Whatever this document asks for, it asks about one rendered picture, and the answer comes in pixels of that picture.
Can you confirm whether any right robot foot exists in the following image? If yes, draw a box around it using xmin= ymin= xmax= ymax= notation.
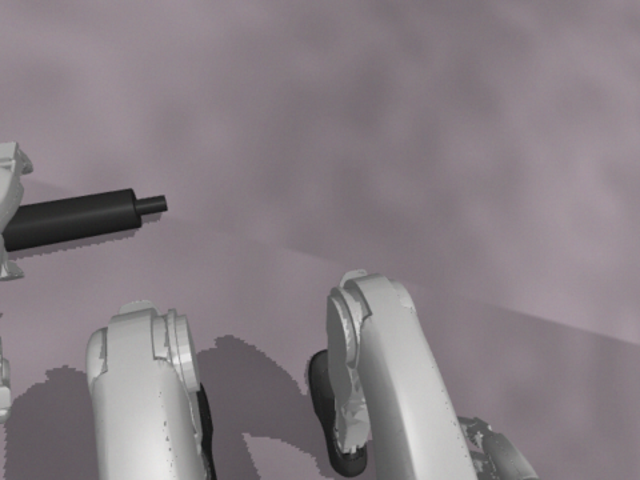
xmin=308 ymin=349 xmax=367 ymax=478

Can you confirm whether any left robot hand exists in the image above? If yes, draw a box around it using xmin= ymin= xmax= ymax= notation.
xmin=0 ymin=142 xmax=33 ymax=281

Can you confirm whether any bottle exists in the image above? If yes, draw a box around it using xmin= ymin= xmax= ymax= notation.
xmin=1 ymin=188 xmax=168 ymax=252

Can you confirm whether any left robot foot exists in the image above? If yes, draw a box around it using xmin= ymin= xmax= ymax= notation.
xmin=196 ymin=382 xmax=217 ymax=480

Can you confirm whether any right robot hand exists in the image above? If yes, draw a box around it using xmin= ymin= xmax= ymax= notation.
xmin=457 ymin=416 xmax=538 ymax=480

